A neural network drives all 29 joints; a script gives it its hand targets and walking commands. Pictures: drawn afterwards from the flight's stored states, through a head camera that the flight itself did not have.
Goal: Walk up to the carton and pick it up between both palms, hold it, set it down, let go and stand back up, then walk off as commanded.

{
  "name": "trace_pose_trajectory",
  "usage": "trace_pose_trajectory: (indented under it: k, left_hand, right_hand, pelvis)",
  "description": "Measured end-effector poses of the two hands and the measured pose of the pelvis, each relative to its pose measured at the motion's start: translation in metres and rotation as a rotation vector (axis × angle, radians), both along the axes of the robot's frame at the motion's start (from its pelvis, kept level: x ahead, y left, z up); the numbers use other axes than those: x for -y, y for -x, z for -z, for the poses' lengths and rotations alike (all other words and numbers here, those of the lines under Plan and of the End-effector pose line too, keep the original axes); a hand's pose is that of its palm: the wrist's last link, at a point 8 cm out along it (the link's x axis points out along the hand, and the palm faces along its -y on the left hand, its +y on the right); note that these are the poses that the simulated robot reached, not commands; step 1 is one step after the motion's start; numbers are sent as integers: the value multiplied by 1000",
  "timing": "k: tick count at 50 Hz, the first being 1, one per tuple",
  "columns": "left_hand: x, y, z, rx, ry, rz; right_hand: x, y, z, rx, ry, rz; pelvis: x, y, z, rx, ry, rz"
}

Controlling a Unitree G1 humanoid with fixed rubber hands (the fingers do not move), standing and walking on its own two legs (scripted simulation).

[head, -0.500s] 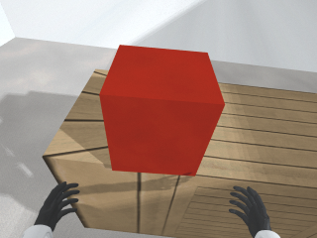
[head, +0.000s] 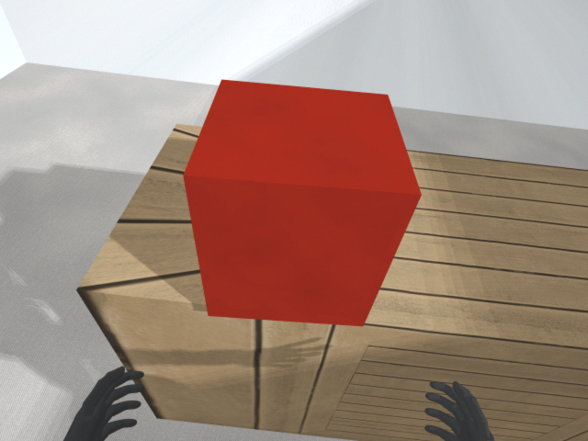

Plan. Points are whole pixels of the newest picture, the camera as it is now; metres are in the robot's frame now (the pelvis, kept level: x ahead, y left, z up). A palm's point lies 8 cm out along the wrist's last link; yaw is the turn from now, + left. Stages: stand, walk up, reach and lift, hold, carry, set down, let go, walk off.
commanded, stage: set down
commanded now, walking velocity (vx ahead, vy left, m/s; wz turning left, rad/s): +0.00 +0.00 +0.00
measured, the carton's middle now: (295, 208) +0.46 +0.01 +0.08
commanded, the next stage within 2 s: let go in 0.56 s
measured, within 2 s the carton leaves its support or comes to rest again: neither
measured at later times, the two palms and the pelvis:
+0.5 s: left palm out of the picture +0.16 +0.24 -0.07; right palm out of the picture +0.14 -0.23 -0.08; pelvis +0.02 +0.00 +0.00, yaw +0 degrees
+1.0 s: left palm (117, 432) +0.17 +0.23 -0.08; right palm out of the picture +0.15 -0.24 -0.09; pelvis +0.02 +0.00 +0.00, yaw +0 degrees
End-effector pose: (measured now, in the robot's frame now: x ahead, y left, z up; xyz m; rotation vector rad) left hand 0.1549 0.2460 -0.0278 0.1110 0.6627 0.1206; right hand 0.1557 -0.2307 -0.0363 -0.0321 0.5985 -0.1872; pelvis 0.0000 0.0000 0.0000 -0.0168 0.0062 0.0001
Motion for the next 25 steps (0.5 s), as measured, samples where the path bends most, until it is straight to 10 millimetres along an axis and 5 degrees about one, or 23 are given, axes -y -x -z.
trace_pose_trajectory:
  k: [25]
  left_hand:
    - [3, -5, 37, -139, -10, -12]
  right_hand:
    - [2, 15, 40, -131, 15, 1]
  pelvis:
    - [5, -16, 1, -22, -6, 0]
